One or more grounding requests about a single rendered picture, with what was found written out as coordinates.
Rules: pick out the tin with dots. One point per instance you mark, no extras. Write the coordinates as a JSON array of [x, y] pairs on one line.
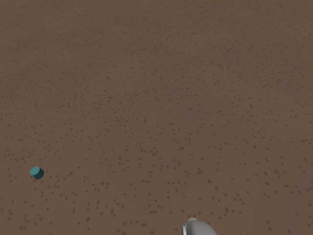
[[36, 172]]

